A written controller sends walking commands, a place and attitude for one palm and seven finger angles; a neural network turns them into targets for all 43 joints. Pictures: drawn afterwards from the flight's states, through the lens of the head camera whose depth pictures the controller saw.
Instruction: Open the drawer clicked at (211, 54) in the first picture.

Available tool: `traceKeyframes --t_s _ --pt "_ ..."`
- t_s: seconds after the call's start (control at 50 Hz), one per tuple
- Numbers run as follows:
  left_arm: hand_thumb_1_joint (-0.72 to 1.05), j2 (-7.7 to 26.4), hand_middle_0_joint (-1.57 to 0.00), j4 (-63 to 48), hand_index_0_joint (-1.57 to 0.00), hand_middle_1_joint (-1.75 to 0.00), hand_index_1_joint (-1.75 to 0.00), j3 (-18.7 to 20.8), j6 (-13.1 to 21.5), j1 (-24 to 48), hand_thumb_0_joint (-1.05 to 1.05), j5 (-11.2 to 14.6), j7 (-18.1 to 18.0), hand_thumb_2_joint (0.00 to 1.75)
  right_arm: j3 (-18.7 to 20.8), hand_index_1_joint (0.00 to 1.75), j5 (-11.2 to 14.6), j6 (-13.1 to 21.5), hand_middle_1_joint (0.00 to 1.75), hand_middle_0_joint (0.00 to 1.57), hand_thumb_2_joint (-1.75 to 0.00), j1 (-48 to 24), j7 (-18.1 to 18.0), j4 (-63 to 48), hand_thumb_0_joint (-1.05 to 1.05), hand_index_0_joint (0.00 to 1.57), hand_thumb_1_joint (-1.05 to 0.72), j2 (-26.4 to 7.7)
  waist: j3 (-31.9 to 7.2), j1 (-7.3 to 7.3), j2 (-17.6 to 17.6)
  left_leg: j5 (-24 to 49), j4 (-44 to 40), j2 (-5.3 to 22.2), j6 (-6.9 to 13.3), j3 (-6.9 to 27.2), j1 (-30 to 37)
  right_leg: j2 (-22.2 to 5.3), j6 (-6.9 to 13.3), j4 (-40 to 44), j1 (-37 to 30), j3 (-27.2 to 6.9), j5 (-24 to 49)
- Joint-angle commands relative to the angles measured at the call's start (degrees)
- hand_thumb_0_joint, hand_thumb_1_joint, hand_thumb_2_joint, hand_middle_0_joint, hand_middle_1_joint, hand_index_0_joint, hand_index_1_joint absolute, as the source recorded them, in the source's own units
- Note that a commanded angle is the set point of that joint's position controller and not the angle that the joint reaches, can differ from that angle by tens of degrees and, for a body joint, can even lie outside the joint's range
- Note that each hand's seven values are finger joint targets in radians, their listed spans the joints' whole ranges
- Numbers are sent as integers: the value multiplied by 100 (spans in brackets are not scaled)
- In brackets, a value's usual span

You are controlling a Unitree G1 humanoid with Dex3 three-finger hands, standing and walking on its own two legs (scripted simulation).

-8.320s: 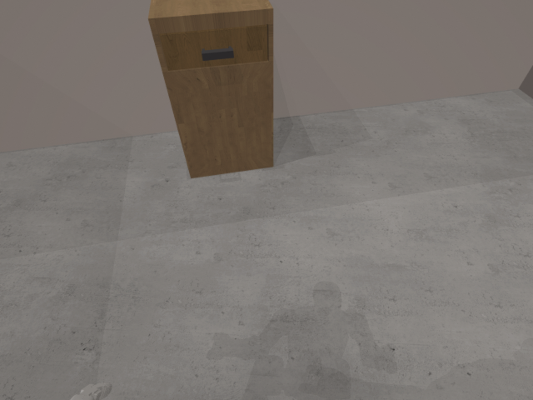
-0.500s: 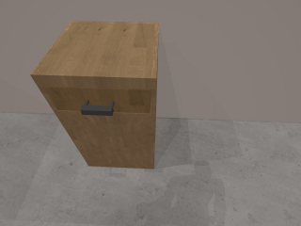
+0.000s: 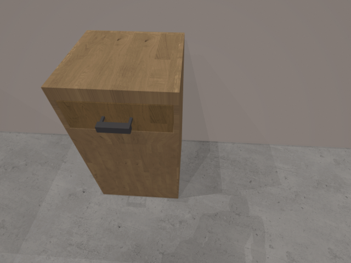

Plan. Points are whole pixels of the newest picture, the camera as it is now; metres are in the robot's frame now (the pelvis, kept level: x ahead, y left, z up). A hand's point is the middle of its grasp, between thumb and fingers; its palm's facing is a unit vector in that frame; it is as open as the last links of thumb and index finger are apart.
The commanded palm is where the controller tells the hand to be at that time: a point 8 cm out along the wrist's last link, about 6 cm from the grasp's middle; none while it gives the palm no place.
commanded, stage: look again from close up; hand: left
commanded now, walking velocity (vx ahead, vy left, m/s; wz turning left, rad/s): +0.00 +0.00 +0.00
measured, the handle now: (115, 123) +0.58 +0.26 -0.09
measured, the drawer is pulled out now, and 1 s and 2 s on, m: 0.00 0.00 0.00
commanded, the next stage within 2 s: shuffle to correct the standing spot in 0.52 s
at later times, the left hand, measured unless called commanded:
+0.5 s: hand out of the picture +0.01 +0.15 -0.17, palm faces +0.06 -0.98 -0.18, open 7.3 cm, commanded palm none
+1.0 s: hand out of the picture +0.01 +0.18 -0.18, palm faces +0.16 -0.97 -0.20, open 7.4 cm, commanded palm none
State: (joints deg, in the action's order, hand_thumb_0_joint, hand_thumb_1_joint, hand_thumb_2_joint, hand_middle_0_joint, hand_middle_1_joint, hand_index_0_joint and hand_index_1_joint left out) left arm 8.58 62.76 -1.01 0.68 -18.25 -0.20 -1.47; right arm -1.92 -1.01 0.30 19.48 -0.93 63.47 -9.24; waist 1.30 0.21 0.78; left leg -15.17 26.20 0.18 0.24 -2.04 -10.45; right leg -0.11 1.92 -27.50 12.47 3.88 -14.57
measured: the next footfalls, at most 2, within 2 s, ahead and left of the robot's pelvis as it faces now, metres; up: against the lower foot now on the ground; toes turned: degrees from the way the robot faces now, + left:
none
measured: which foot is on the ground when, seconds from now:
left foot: down 0.00-1.00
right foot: down 0.00-1.00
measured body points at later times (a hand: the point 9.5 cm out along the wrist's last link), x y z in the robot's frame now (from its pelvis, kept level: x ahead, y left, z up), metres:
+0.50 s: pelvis +0.03 -0.01 +0.00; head +0.03 -0.02 +0.45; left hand +0.01 +0.20 -0.16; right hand +0.01 -0.22 -0.17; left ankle -0.01 +0.12 -0.74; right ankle +0.00 -0.10 -0.74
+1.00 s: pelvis +0.04 +0.01 -0.01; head +0.05 +0.02 +0.44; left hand +0.00 +0.23 -0.17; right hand +0.05 -0.22 -0.16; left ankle +0.00 +0.11 -0.74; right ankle +0.00 -0.09 -0.74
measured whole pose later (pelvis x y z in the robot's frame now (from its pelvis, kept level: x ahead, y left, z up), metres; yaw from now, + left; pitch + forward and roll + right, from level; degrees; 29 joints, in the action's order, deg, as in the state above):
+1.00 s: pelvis +0.04 +0.01 -0.01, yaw +3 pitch +0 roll +1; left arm 8.3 62.5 2.6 0.0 -18.8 -1.1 -2.4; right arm 0.2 -1.5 -0.2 17.8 -1.3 62.5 -9.1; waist 1.2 2.4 -1.3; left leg -19.3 29.9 -0.4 1.3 -5.4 -10.5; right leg -2.7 1.4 -32.3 11.1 5.8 -21.1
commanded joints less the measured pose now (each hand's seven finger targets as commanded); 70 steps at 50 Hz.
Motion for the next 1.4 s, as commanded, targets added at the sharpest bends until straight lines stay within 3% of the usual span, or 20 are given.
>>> traceKeyframes --t_s 0.0,0.6,0.7,0.8,0.86,0.92,0.96,0.98,1.02,1.08,1.1,1.14,1.18,1.2,1.22,1.24,1.26,1.28,1.32,1.38 --pt "90 559 -20 -128 -20 -30 -30 79 127 -227 0 -11 -21 90 97 30 39 116 30 20 -90 308 -48 -103 0 20 -90 -408 195 -20 -139 420 -511 452 185 434 -313 -605 101 692 -121 -693 211" --pt "90 374 -20 60 -20 -30 -30 145 139 -402 0 -27 -61 90 115 30 29 141 30 20 -90 312 -152 115 0 20 -90 -235 152 7 -128 1237 -451 521 126 367 -20 -622 119 540 -490 -516 1622" --pt "90 604 -20 0 -20 -30 -30 275 132 -471 0 -53 -87 90 149 30 25 53 30 20 -90 276 -131 5 0 20 -90 -292 241 101 -231 639 -158 357 66 187 -439 -950 285 527 -694 -785 1515" --pt "90 837 -20 -101 -20 -30 -30 439 88 -497 0 -83 -123 90 236 30 17 -58 30 20 -90 132 -95 -204 0 20 -90 -263 441 155 -782 -340 622 227 -9 -27 -876 -1745 718 940 -536 -1467 1390" --pt "90 857 -20 -185 -20 -30 -30 509 52 -447 0 -111 -143 90 275 30 14 -67 30 20 -90 131 -63 -283 0 20 -90 -227 463 138 -705 -434 578 279 -5 -110 -814 -1894 823 830 -318 -1366 1405" --pt "90 704 -20 -299 -20 -30 -30 490 6 -183 0 -107 -119 90 293 30 -21 -23 30 20 -90 492 -31 -204 0 20 -90 -291 336 -36 -194 634 -139 411 86 -82 146 -1231 500 303 376 -714 722" --pt "90 413 -20 -393 -20 -30 -30 413 -64 -41 0 -130 -89 90 324 30 -48 19 30 20 -90 742 -52 -156 0 20 -90 -587 326 -66 932 1251 -612 1047 534 644 266 -442 151 -522 660 37 -533" --pt "90 281 -20 -403 -20 -30 -30 363 -84 -9 0 -156 -83 90 332 30 -39 18 30 20 -90 755 -78 -187 0 20 -90 -644 419 -45 1001 1235 -861 1250 778 891 253 -260 69 -873 859 200 -1037" --pt "90 204 -20 -396 -20 -30 -30 319 -69 -55 0 -150 -56 90 311 30 -32 38 30 20 -90 601 -100 -319 0 20 -90 -621 266 41 683 1765 -782 1307 1018 875 335 -293 106 -1305 907 78 -1373" --pt "90 263 -20 -235 -20 -30 -30 348 -7 -496 0 -137 -38 90 282 30 -18 44 30 20 -90 222 -93 -505 0 20 -90 -629 42 318 279 2043 -180 961 784 394 -98 -462 171 -371 -24 -113 -351" --pt "90 444 -20 -144 -20 -30 -30 392 35 -786 0 -142 -60 90 288 30 -1 62 30 20 -90 98 -84 -578 0 20 -90 -580 -58 417 -119 1566 225 673 567 180 -592 -840 327 -23 -628 -675 368" --pt "90 962 -20 -30 -20 -30 -30 521 89 -1028 0 -123 -100 90 309 30 5 18 30 20 -90 -190 -36 -752 0 20 -90 -401 270 432 -1666 -680 1218 54 89 -365 -1748 -2154 890 673 -1191 -2056 2004" --pt "90 793 -20 -76 -20 -30 -30 456 74 -800 0 -151 -134 90 293 30 16 5 30 20 -90 -309 -40 -713 0 20 -90 -250 500 308 -1337 -1267 1308 246 55 -110 -1514 -2095 1039 635 -682 -1634 2749" --pt "90 733 -20 -169 -20 -30 -30 433 52 -442 0 -155 -133 90 279 30 47 29 30 20 -90 -24 -25 -582 0 20 -90 -133 431 43 -1137 -811 466 302 81 -47 -854 -1787 822 336 -303 -1093 2655" --pt "90 630 -20 -247 -20 -30 -30 383 34 -152 0 -120 -110 90 261 30 52 71 30 20 -90 390 -17 -340 0 20 -90 -102 255 -160 -809 646 -384 331 116 -11 69 -1265 456 -110 136 -536 2207" --pt "90 371 -20 -306 -20 -30 -30 328 20 -190 0 -78 -93 90 283 30 -18 155 30 20 -90 649 -58 -170 0 20 -90 -344 64 -97 17 2458 -290 721 293 448 594 -654 99 -546 403 -183 1358" --pt "90 219 -20 -299 -20 -30 -30 290 -15 -305 0 -92 -118 90 307 30 -22 159 30 20 -90 692 -81 -110 0 20 -90 -485 -69 -23 494 3097 -392 1201 547 578 659 -383 -75 -675 408 35 -195" --pt "90 166 -20 -249 -20 -30 -30 260 -58 -196 0 -91 -133 90 292 30 -9 178 30 20 -90 649 -123 -65 0 20 -90 -505 137 -39 788 3643 -574 1358 719 877 512 -326 -144 -875 475 48 -824" --pt "90 158 -20 -169 -20 -30 -30 229 -92 -227 0 -64 -126 90 235 30 3 193 30 20 -90 506 -206 -59 0 20 -90 -443 262 27 556 4578 -584 1451 895 901 595 -393 -118 -1039 546 -163 -1079" --pt "90 184 -20 -28 -20 -30 -30 220 -63 -346 0 -46 -100 90 240 30 37 210 30 20 -90 264 -248 -69 0 20 -90 -441 66 86 365 4746 -375 1237 719 526 854 -455 -128 -284 216 -260 -230"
